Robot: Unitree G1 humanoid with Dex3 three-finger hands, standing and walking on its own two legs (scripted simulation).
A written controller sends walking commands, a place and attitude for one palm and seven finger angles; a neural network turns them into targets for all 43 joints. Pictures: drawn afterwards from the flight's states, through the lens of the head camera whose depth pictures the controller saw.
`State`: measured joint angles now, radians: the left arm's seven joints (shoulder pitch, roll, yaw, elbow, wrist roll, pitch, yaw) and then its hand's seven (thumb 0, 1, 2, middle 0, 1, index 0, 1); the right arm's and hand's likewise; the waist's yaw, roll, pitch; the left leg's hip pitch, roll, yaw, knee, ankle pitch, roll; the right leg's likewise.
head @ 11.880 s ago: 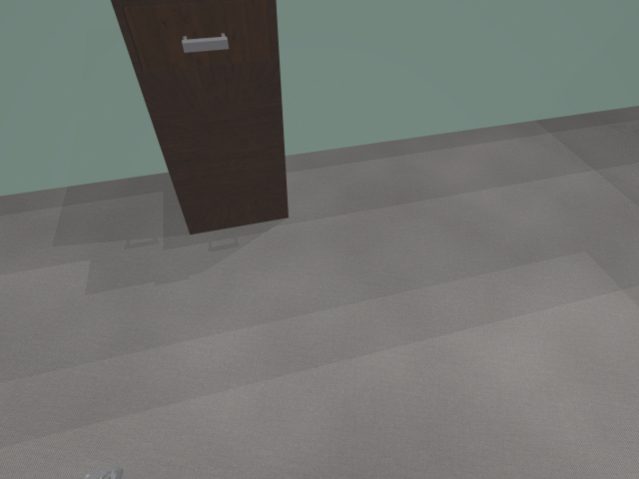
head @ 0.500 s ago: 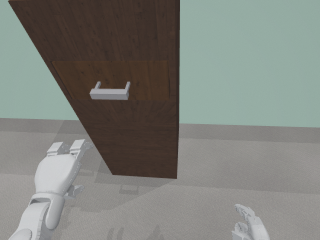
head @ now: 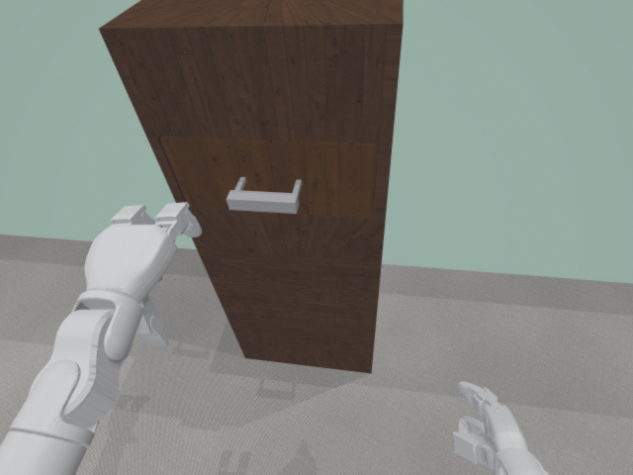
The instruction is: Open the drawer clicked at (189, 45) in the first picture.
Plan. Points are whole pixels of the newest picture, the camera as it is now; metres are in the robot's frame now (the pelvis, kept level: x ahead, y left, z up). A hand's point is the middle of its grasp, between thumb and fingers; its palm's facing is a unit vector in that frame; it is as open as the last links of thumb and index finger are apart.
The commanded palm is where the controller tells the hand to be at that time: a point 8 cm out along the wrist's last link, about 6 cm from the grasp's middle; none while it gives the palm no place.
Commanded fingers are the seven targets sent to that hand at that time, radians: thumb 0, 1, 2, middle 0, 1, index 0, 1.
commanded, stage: raise the hand with hooked fingers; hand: left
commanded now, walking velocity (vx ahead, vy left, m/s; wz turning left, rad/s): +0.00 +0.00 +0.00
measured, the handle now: (266, 192) +0.56 +0.18 +0.03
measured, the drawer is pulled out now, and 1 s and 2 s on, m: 0.00 0.00 0.00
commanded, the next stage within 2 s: move the hooked fingers above the handle in 0.56 s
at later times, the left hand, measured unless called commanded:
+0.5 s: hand (162, 274) +0.29 +0.22 +0.14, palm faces +0.07 -0.07 -1.00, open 13.8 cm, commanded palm +0.26 +0.23 +0.20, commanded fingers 0.00 -0.50 0.30 -0.30 -1.20 -0.30 -1.20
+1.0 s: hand (188, 254) +0.33 +0.21 +0.13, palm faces +0.03 -0.05 -1.00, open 13.8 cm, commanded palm +0.31 +0.22 +0.19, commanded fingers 0.00 -0.50 0.30 -0.30 -1.20 -0.30 -1.20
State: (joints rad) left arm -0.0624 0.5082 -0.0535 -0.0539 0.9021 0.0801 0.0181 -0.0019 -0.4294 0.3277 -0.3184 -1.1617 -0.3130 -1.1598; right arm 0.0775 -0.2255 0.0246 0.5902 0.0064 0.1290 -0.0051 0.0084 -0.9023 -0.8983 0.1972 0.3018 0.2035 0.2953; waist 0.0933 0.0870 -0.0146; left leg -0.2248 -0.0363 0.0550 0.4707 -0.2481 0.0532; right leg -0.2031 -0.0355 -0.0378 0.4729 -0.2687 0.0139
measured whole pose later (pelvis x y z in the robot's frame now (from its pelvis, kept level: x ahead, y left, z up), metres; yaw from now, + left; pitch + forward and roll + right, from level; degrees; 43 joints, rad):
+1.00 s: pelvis -0.01 -0.03 +0.00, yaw +1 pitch +0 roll +0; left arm -0.31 0.53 -0.07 0.20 0.88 -0.05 -0.05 0.00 -0.49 0.30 -0.32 -1.20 -0.32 -1.20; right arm 0.12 -0.27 0.01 0.64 0.03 0.11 -0.04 0.01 -0.90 -0.90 0.20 0.30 0.20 0.30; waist 0.08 0.09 0.00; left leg -0.23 -0.01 0.03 0.41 -0.19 0.02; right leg -0.21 -0.01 -0.06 0.43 -0.23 -0.02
